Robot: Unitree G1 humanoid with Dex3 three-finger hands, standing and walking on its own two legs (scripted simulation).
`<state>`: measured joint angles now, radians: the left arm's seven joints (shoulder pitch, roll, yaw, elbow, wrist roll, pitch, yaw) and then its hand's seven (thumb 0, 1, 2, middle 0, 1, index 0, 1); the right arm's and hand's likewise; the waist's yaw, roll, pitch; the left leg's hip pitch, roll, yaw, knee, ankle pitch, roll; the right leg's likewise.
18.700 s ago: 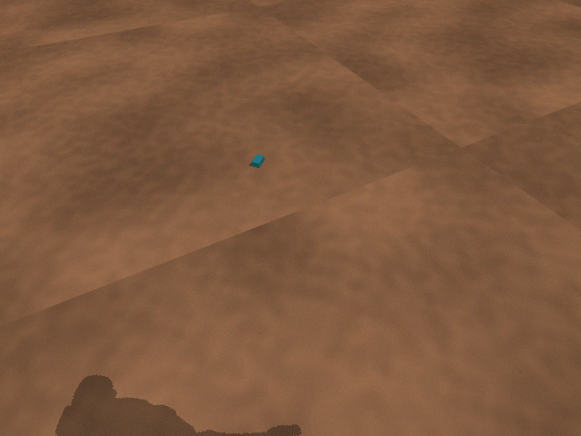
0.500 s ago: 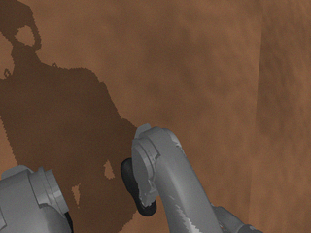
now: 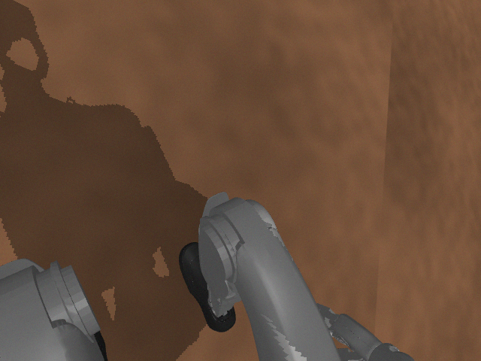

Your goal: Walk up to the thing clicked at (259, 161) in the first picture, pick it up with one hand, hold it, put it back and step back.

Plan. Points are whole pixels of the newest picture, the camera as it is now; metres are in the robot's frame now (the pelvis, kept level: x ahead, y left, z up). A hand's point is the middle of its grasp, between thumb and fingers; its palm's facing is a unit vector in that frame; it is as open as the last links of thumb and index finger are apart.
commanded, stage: close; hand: left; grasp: from above
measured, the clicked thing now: out of the picture +0.45 +0.34 -0.29
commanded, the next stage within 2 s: settle in 0.52 s
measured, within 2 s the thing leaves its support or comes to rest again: leaves its support in 0.90 s
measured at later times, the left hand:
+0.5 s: hand out of the picture +0.42 +0.34 -0.26, palm faces -0.45 -0.14 -0.88, open 7.3 cm
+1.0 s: hand out of the picture +0.45 +0.35 -0.23, palm faces -0.37 -0.15 -0.92, open 7.1 cm
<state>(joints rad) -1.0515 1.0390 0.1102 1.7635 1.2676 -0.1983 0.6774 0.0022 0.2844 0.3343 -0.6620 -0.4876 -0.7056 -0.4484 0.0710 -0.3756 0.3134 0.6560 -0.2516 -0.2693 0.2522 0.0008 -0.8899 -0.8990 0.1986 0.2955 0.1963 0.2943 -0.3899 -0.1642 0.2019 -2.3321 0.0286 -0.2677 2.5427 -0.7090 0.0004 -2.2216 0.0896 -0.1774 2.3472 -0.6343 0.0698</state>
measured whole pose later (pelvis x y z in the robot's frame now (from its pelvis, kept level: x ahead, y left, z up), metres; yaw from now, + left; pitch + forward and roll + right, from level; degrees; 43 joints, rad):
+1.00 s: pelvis +0.01 +0.00 +0.00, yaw +0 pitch +28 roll -15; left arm -0.99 0.99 0.14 1.57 1.24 -0.19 0.56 0.01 0.42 0.00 -1.01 -0.09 -1.07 -0.06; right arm 0.13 -0.36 0.28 0.67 -0.24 -0.24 0.26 0.00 -0.91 -0.90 0.20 0.30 0.20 0.29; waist -0.35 -0.12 0.14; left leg -2.34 0.01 -0.27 2.54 -0.72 -0.01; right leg -2.23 0.07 -0.18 2.35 -0.66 0.05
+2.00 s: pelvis +0.00 -0.01 +0.05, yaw +8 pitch +34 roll -8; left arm -0.86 0.73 0.06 1.18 1.16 -0.15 0.19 -0.01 0.43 0.00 -1.03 -0.03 -1.07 -0.02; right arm 0.21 -0.30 0.06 0.68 -0.09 0.00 0.13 0.00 -0.91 -0.91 0.20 0.30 0.20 0.29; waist -0.21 0.03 -0.08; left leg -2.26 0.00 -0.13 2.31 -0.65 0.00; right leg -2.18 0.02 -0.08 2.23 -0.65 0.04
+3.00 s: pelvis +0.03 +0.00 +0.34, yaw +14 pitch +18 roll -2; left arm -0.34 0.47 -0.13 0.76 1.02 -0.04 0.09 -0.01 0.41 0.08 -0.98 -0.15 -1.02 -0.14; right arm 0.22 -0.24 -0.03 0.70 0.04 -0.01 -0.05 0.01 -0.90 -0.91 0.20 0.30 0.20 0.30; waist -0.07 0.04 -0.16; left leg -1.11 0.03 -0.03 1.30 -0.50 0.00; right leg -1.08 0.02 -0.01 1.26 -0.49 0.02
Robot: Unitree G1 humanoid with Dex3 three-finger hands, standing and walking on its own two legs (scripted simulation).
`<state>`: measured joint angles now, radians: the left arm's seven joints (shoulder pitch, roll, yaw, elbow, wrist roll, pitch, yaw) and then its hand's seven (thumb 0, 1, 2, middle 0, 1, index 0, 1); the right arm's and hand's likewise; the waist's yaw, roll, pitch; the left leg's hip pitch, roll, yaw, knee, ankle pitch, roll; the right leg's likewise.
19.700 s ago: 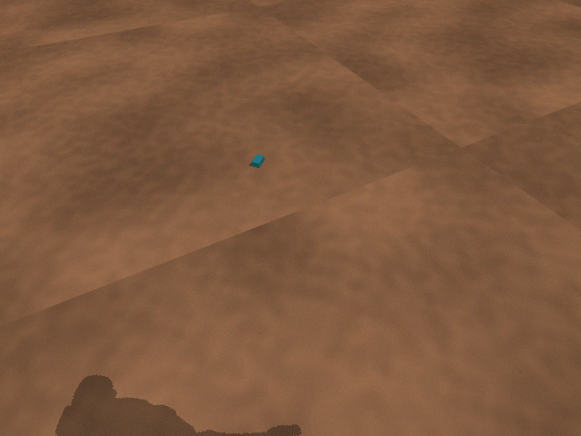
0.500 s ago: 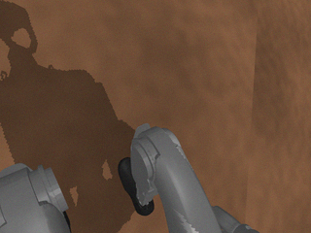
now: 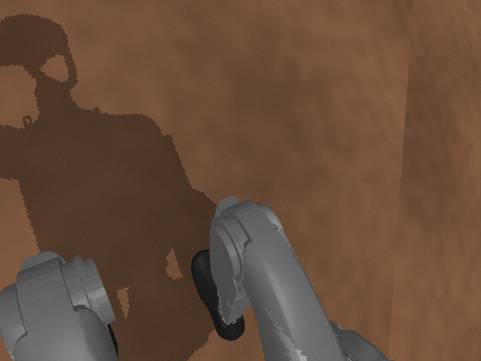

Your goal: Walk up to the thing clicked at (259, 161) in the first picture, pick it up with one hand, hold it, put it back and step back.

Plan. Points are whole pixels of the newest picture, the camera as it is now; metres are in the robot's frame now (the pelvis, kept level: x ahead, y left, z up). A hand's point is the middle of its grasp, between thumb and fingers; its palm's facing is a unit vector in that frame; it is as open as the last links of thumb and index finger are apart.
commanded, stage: settle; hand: left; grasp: from above
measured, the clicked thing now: out of the picture +0.46 +0.35 -0.27
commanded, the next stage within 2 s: lift in 0.60 s
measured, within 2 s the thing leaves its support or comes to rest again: neither
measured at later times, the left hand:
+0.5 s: hand out of the picture +0.43 +0.35 -0.14, palm faces -0.41 -0.09 -0.91, open 7.2 cm
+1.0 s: hand out of the picture +0.41 +0.35 -0.09, palm faces -0.44 -0.12 -0.89, open 7.2 cm
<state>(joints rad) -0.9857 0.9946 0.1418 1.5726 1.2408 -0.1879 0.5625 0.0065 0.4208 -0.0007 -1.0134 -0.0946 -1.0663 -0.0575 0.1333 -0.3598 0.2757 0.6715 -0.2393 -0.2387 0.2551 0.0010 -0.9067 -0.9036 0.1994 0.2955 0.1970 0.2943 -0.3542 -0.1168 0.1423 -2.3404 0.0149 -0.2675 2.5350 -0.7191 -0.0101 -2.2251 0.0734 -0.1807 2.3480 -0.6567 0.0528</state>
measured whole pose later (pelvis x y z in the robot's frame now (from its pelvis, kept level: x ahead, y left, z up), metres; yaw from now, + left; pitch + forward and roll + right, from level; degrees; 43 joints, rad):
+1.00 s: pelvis -0.01 -0.01 +0.05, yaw +8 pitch +34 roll -8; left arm -0.86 0.73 0.06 1.18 1.16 -0.15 0.19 -0.01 0.43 0.00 -1.03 -0.03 -1.07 -0.02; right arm 0.21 -0.30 0.06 0.68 -0.09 0.00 0.13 0.00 -0.91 -0.91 0.20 0.30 0.20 0.29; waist -0.21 0.03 -0.08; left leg -2.26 0.00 -0.13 2.31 -0.65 0.00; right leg -2.18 0.02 -0.08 2.23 -0.65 0.04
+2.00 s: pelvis +0.02 +0.00 +0.34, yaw +13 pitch +18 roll -2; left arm -0.34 0.47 -0.13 0.76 1.02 -0.04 0.09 -0.01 0.41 0.08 -0.98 -0.15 -1.02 -0.14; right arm 0.22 -0.24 -0.03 0.70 0.04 -0.01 -0.05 0.01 -0.90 -0.91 0.20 0.30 0.20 0.30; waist -0.07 0.04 -0.16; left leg -1.11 0.03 -0.03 1.30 -0.50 0.00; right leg -1.08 0.02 -0.01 1.26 -0.49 0.02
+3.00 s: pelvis +0.08 +0.01 +0.44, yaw +12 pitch +6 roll +0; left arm -0.28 0.40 -0.21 0.70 1.00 0.00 0.02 -0.01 0.41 0.08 -0.98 -0.15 -1.02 -0.13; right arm 0.23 -0.26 -0.04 0.69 0.05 0.03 -0.05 0.01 -0.90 -0.90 0.20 0.30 0.20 0.29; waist -0.01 0.04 -0.07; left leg -0.46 0.02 0.03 0.69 -0.34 0.00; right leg -0.46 0.00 0.04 0.68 -0.33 0.02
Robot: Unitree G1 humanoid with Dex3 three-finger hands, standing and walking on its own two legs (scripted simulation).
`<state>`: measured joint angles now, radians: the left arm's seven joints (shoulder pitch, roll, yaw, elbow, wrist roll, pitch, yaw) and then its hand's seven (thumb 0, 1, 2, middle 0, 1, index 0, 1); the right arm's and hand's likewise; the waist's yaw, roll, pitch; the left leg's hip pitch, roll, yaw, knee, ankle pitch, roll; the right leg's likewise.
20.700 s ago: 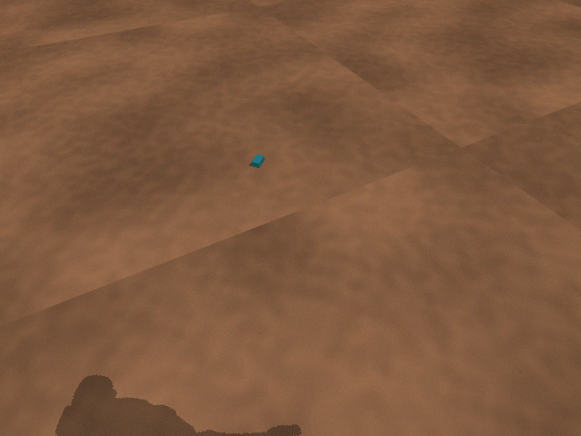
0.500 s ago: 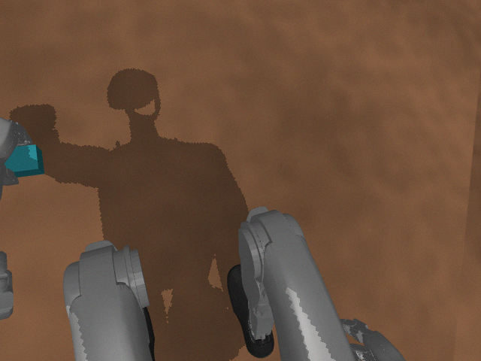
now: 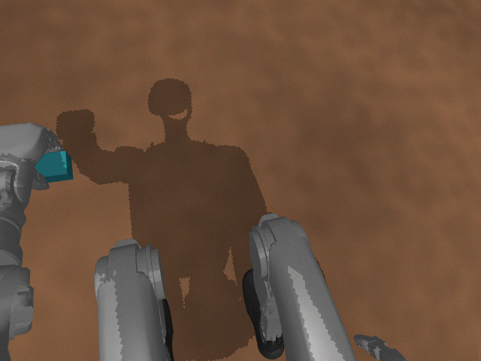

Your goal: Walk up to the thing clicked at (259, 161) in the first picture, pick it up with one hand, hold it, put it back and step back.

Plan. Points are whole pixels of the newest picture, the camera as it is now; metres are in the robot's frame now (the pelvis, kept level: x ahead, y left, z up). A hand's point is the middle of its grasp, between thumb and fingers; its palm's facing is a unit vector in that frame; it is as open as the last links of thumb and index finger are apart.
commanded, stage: lift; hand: left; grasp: from above
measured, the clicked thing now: (46, 168) +0.47 +0.30 -0.17
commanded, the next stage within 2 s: hold in 1.44 s
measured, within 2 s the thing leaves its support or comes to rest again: neither
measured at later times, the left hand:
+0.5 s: hand out of the picture +0.40 +0.30 +0.03, palm faces -0.41 -0.08 -0.91, open 7.2 cm
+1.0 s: hand out of the picture +0.34 +0.28 +0.22, palm faces -0.43 -0.09 -0.90, open 7.2 cm
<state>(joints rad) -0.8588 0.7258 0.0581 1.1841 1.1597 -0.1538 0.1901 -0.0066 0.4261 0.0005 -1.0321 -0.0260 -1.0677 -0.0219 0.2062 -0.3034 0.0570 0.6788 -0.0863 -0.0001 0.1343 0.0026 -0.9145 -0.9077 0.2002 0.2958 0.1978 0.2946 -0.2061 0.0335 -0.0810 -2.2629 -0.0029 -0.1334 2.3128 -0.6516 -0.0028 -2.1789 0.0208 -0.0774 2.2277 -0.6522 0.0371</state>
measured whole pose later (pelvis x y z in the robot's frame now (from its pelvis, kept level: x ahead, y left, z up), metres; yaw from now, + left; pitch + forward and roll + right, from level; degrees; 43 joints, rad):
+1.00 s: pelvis +0.03 +0.00 +0.29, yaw +6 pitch +18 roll -2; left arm -0.34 0.47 -0.13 0.76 1.02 -0.04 0.09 -0.01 0.41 0.08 -0.98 -0.15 -1.02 -0.14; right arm 0.22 -0.24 -0.03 0.70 0.04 -0.01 -0.05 0.01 -0.90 -0.91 0.20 0.30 0.20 0.30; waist -0.07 0.04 -0.16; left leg -1.11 0.03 -0.03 1.30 -0.50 0.00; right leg -1.08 0.02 -0.01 1.26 -0.49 0.02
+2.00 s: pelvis +0.09 +0.01 +0.39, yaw +5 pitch +6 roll +0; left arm -0.28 0.40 -0.21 0.70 1.00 0.00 0.02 -0.01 0.41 0.08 -0.98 -0.15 -1.02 -0.13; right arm 0.23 -0.26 -0.04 0.69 0.05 0.03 -0.05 0.01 -0.90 -0.90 0.20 0.30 0.20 0.29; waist -0.01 0.04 -0.07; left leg -0.46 0.02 0.03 0.69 -0.34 0.00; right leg -0.46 0.00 0.04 0.68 -0.33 0.02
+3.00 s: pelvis +0.07 +0.00 +0.41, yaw +4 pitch +1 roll +0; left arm -0.23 0.41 -0.22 0.59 0.98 0.00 -0.06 -0.01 0.42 0.07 -0.97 -0.17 -1.01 -0.14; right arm 0.18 -0.25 -0.02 0.66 0.07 0.06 -0.07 0.01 -0.90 -0.90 0.20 0.30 0.20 0.29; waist 0.01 0.05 -0.01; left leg -0.29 0.01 0.04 0.51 -0.24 0.00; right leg -0.30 0.00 0.05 0.53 -0.24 0.02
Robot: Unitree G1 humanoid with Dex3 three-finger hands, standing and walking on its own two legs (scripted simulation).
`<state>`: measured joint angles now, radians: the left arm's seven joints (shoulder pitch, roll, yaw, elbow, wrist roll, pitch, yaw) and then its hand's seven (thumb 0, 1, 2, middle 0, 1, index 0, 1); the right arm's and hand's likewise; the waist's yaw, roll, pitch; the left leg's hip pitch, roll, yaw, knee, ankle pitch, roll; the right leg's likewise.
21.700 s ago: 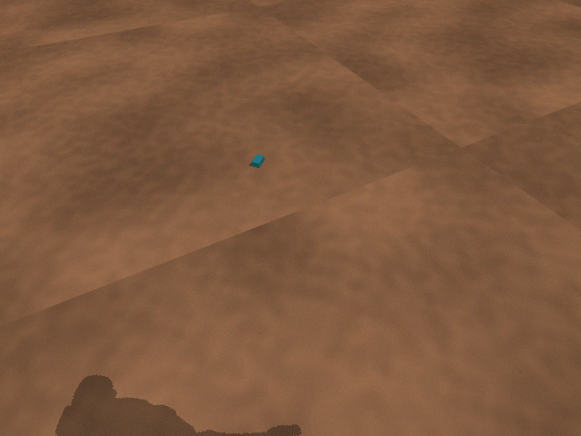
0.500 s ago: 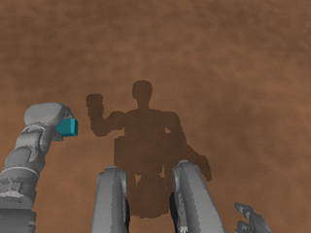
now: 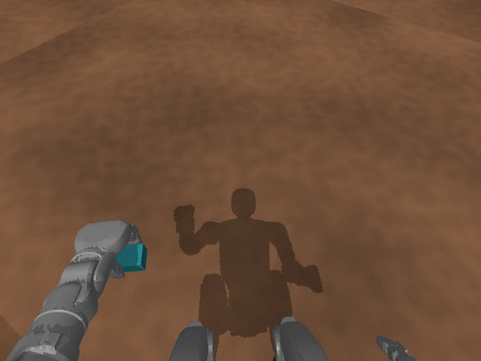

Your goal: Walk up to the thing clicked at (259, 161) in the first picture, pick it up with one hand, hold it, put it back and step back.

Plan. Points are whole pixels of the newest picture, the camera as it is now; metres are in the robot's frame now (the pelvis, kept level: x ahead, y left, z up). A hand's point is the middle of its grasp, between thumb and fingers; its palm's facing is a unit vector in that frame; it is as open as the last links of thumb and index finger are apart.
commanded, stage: lift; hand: left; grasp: from above
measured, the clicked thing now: (125, 258) +0.35 +0.23 -0.11
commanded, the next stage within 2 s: hold in 0.44 s
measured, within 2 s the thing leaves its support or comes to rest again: neither
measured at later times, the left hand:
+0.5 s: hand (108, 234) +0.35 +0.23 +0.01, palm faces -0.44 -0.06 -0.90, open 7.2 cm
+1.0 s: hand (101, 216) +0.36 +0.22 +0.05, palm faces -0.45 -0.04 -0.89, open 7.2 cm
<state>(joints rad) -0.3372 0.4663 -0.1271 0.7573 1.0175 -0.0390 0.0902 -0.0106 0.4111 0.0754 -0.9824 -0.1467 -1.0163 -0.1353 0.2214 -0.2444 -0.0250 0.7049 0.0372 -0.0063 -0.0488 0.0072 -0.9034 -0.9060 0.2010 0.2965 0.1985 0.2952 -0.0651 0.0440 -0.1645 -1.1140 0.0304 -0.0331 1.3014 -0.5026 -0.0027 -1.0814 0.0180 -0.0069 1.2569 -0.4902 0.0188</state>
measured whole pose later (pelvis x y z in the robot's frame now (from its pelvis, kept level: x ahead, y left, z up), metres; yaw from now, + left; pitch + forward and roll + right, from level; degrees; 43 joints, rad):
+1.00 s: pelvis +0.06 +0.00 +0.10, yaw -1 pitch +6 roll +0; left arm -0.28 0.40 -0.21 0.70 1.00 0.00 0.02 -0.01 0.41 0.08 -0.98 -0.15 -1.02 -0.13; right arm 0.23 -0.26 -0.04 0.69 0.05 0.03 -0.05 0.01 -0.90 -0.90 0.20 0.30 0.20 0.29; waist -0.01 0.04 -0.07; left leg -0.46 0.02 0.03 0.69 -0.34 0.00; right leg -0.46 0.00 0.04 0.68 -0.33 0.02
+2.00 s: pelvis +0.04 +0.00 +0.12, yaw -1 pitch +1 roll +0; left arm -0.23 0.41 -0.22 0.59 0.98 0.00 -0.06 -0.01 0.42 0.07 -0.97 -0.17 -1.01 -0.14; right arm 0.18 -0.25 -0.02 0.66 0.07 0.06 -0.07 0.01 -0.90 -0.90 0.20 0.30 0.20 0.29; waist 0.01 0.05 -0.01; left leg -0.29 0.01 0.04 0.51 -0.24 0.00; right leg -0.30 0.00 0.05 0.53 -0.24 0.02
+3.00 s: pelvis +0.04 +0.00 +0.08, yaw +0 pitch +12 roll +0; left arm -0.40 0.37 -0.21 0.95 1.14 -0.07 0.24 -0.01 0.40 0.07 -1.01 -0.13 -1.04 -0.10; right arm 0.19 -0.26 -0.06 0.69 0.02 0.07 -0.02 0.01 -0.90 -0.90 0.20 0.30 0.20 0.29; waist -0.03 0.00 -0.07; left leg -0.70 0.02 0.00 0.85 -0.37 -0.01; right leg -0.69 0.00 0.02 0.84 -0.37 0.02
